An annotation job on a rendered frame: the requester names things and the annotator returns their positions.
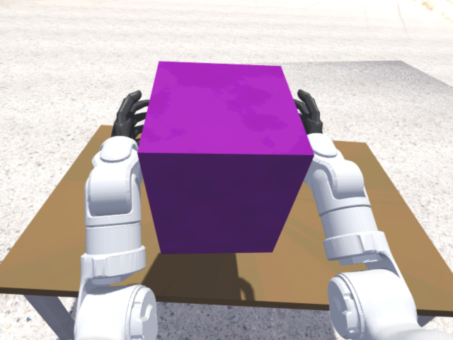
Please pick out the table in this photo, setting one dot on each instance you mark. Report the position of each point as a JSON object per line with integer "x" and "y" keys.
{"x": 45, "y": 262}

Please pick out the right robot hand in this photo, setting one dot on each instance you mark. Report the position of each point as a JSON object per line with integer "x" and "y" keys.
{"x": 310, "y": 114}

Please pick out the left robot forearm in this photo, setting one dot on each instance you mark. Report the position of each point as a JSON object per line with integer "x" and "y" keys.
{"x": 112, "y": 209}

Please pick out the right robot forearm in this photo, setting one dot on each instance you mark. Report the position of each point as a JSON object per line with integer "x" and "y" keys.
{"x": 351, "y": 232}

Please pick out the robot right upper arm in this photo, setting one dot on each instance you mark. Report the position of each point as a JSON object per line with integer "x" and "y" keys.
{"x": 374, "y": 304}

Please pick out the carton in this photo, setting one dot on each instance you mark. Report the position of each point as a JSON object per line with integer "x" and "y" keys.
{"x": 223, "y": 155}

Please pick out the left robot hand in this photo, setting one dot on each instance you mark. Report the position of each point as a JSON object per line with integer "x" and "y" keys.
{"x": 126, "y": 120}

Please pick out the robot left upper arm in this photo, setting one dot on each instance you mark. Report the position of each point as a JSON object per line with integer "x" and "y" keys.
{"x": 125, "y": 312}

